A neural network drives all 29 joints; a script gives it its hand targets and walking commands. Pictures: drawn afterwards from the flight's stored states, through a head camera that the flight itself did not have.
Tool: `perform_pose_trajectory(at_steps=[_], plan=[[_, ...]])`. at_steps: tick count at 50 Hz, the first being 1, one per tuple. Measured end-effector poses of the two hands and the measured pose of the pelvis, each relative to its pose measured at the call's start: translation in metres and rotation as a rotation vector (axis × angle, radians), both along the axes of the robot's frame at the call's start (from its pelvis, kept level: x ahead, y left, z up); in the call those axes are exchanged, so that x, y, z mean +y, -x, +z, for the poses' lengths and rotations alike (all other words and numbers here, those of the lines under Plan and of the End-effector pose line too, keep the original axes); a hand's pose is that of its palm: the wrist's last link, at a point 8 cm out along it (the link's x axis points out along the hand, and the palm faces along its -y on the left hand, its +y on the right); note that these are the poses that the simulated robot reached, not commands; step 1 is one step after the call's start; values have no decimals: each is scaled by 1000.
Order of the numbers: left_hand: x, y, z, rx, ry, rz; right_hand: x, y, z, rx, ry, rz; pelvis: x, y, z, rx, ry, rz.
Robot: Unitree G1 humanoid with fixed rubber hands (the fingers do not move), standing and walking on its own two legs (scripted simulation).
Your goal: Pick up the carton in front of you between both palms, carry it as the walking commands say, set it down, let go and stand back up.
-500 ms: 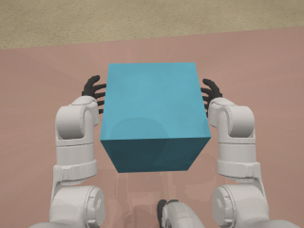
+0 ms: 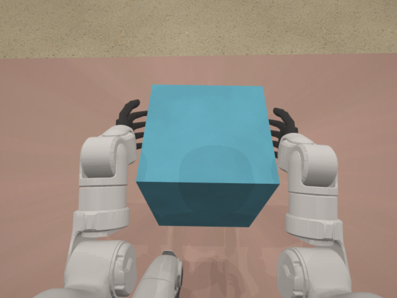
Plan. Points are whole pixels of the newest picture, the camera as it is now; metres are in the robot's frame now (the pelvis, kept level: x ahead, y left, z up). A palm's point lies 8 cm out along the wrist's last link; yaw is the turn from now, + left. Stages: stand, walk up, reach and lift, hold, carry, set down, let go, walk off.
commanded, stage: carry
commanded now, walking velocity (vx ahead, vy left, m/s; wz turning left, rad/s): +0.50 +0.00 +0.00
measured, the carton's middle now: (205, 163) +0.36 +0.03 +0.02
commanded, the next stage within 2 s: none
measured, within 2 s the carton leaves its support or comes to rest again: neither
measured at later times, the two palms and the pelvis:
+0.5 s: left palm (166, 56) +0.68 +0.16 +0.05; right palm (275, 67) +0.65 -0.14 +0.05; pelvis +0.30 +0.03 -0.05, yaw -1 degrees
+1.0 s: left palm (175, 21) +0.95 +0.17 -0.01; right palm (257, 25) +0.97 -0.12 -0.02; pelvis +0.60 +0.00 -0.10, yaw +0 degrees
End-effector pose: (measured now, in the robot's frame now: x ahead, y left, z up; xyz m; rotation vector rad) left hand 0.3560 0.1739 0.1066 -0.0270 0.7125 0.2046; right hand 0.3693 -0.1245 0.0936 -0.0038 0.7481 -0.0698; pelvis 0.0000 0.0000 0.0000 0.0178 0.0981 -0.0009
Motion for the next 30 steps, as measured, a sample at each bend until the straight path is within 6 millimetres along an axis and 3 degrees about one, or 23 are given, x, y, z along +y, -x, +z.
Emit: perform_pose_trajectory(at_steps=[5,9,14,19,26,30], plan=[[9,-80,3,-81,-3,-28,9,-74,5,-82,11,-20,14,-79,-29,-15,29,-22],[11,-144,-18,-84,6,-81,10,-125,-8,-86,61,-43,23,-135,-58,-30,18,-21],[-3,-196,-47,55,-10,-147,-3,-159,-40,56,59,-91,36,-186,-56,-22,35,-19],[-11,-250,-62,93,1,-171,-11,-205,-52,94,61,-119,40,-235,-51,-13,43,-27],[-19,-337,-58,18,28,-149,-19,-295,-44,19,55,-132,32,-317,-54,-1,39,-19],[-29,-396,-57,-31,29,-143,-29,-355,-44,-30,51,-133,22,-377,-70,-2,23,-9]])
